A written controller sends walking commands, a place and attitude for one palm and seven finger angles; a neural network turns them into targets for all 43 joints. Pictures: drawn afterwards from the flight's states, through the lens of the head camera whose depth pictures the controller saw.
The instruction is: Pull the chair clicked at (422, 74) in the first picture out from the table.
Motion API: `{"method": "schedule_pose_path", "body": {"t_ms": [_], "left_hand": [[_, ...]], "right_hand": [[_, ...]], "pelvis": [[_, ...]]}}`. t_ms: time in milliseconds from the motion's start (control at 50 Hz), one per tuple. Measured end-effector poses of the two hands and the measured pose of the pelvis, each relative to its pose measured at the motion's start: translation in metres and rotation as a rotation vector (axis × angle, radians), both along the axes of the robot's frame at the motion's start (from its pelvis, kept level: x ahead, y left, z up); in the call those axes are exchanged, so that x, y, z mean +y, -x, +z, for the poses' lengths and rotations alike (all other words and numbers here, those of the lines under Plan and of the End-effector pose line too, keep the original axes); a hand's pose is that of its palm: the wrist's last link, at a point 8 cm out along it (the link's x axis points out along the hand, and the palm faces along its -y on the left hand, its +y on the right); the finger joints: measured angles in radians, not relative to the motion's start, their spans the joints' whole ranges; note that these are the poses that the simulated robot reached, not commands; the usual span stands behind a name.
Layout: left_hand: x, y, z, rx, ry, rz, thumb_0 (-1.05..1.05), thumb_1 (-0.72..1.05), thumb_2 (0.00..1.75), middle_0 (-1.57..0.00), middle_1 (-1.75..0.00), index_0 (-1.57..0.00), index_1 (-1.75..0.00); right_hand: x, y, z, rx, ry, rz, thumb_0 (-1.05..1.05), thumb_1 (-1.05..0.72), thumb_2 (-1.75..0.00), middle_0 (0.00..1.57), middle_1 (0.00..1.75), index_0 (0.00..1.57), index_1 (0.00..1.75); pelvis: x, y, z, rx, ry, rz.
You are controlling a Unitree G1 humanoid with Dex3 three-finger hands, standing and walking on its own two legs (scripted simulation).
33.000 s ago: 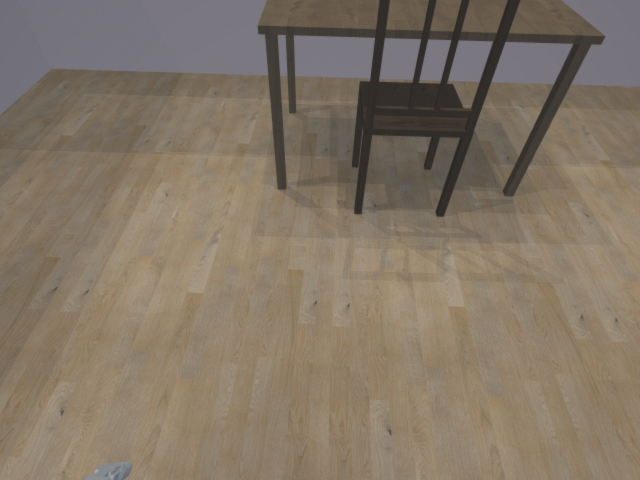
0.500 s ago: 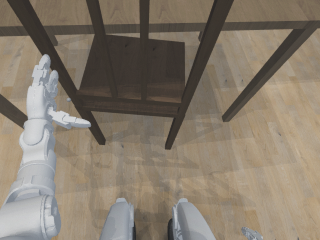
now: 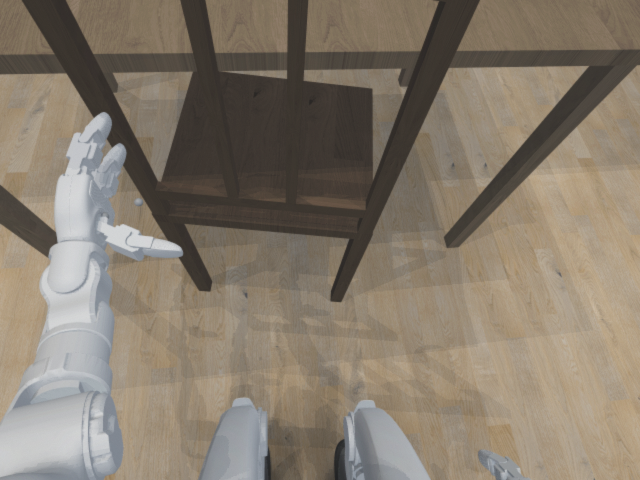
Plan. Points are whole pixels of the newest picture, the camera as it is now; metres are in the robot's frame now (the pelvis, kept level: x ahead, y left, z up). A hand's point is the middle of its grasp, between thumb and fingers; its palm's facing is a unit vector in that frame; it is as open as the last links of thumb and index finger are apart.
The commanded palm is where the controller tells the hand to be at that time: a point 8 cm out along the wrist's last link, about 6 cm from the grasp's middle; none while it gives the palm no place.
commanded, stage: hook a spindle and tug to test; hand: left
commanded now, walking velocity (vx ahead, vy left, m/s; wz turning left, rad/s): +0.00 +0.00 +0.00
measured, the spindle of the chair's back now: (217, 115) +0.55 +0.13 +0.06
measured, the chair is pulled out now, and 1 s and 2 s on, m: -0.05 -0.05 -0.05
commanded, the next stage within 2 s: open the thumb and straighten the fingers in 1.30 s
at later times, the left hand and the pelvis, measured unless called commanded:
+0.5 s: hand (157, 197) +0.45 +0.20 +0.02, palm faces +0.10 -0.99 -0.04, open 8.8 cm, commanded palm +0.42 +0.24 +0.02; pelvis +0.00 +0.00 +0.00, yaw +0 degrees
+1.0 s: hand (147, 210) +0.43 +0.21 +0.02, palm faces +0.10 -0.99 -0.04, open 4.4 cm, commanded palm +0.40 +0.25 +0.02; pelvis +0.00 +0.00 +0.00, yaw +0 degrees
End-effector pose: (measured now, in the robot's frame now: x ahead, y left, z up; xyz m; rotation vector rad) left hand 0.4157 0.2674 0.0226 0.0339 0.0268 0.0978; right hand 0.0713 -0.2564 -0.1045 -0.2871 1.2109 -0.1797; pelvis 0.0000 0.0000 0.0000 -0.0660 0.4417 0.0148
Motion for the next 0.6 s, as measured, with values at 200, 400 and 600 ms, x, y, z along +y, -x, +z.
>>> {"method": "schedule_pose_path", "body": {"t_ms": [200, 400, 600], "left_hand": [[-0.007, -0.005, -0.002, -0.009, 0.007, -0.012, -0.01, -0.47, 0.32, -0.26, -0.72, -0.26, -0.72], [-0.017, -0.007, -0.003, 0.015, 0.0, -0.013, -0.01, -0.11, 0.47, -0.43, -1.23, -0.43, -1.23], [-0.019, -0.011, -0.003, 0.006, -0.013, 0.005, 0.0, 0.42, 0.7, -0.49, -1.42, -0.49, -1.42]], "right_hand": [[0.0, 0.0, 0.0, 0.005, 0.012, 0.0, 0.01, -0.91, -0.9, 0.2, 0.3, 0.2, 0.3], [0.005, 0.005, -0.002, 0.018, -0.014, -0.012, 0.01, -0.91, -0.9, 0.2, 0.3, 0.2, 0.3], [0.002, 0.009, -0.005, 0.026, -0.018, -0.014, 0.01, -0.91, -0.9, 0.2, 0.3, 0.2, 0.3]], "pelvis": [[0.002, 0.0, -0.001, 0.007, 0.003, 0.002], [0.003, -0.001, 0.001, 0.005, -0.001, -0.001], [-0.001, 0.0, -0.002, 0.007, -0.006, -0.003]]}}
